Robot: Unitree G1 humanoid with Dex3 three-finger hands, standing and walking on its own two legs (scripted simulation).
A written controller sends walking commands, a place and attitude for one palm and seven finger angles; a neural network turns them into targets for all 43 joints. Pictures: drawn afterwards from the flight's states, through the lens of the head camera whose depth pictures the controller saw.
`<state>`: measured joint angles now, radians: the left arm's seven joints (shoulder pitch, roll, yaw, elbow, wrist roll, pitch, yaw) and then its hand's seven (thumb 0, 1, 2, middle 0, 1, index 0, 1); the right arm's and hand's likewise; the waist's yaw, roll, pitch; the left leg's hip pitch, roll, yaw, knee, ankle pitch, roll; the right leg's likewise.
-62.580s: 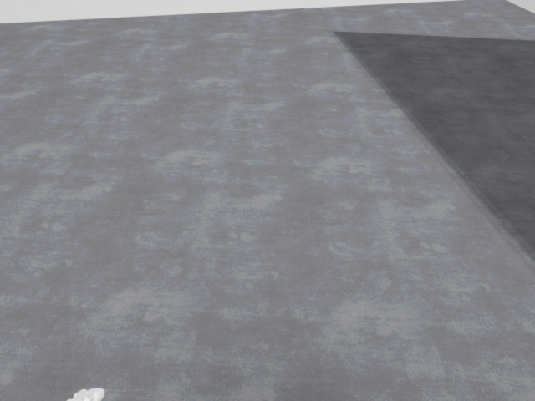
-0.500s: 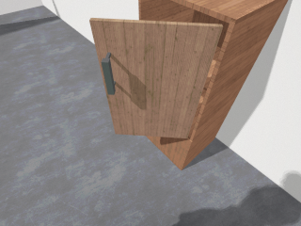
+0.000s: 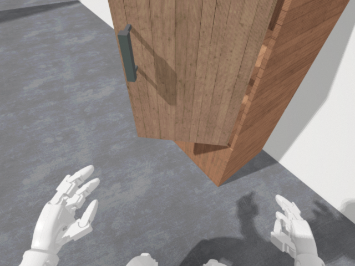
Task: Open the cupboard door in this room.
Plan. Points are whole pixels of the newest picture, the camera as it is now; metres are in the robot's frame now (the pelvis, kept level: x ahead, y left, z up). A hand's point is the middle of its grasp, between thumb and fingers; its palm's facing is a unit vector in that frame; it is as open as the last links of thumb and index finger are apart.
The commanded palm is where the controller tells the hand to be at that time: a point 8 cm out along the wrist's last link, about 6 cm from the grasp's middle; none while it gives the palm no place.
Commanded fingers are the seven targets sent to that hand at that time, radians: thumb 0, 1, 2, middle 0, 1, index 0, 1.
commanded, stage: raise the hand with hooked fingers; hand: left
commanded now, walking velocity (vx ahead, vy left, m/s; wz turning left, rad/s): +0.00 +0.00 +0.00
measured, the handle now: (130, 53) +0.61 +0.18 +0.14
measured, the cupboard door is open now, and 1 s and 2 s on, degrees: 45 45 45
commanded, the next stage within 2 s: move the hooked fingers beside the handle in 1.76 s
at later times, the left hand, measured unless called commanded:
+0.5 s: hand (57, 200) +0.22 +0.25 +0.07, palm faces -0.02 -1.00 -0.05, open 11.1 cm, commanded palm +0.20 +0.29 +0.08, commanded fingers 0.00 -0.10 0.47 -0.27 -0.94 -0.27 -0.94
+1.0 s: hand (25, 166) +0.26 +0.30 +0.13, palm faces +0.00 -1.00 -0.04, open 13.7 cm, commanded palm +0.24 +0.34 +0.14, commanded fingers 0.00 -0.50 0.30 -0.30 -1.20 -0.30 -1.20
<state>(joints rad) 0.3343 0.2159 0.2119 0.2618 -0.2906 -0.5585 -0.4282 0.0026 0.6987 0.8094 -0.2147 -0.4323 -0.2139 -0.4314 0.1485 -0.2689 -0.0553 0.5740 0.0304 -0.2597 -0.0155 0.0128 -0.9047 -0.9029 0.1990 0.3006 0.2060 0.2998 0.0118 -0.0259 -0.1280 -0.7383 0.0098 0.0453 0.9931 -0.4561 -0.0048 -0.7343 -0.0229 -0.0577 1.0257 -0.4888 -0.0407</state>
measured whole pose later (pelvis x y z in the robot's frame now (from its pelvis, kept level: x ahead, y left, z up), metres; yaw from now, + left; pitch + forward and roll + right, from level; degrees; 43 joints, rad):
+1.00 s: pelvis +0.00 +0.04 +0.04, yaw +1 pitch +5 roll -2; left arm 0.04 0.40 0.37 0.24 -0.34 -0.14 -0.48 -0.01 -0.43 0.33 -0.30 -1.16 -0.29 -1.16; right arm 0.25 -0.25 0.07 0.56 0.06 -0.24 -0.09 0.02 -0.90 -0.90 0.20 0.30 0.21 0.30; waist 0.03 0.02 -0.07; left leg -0.50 0.00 0.02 0.79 -0.38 0.05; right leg -0.44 -0.02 -0.08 0.73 -0.37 0.01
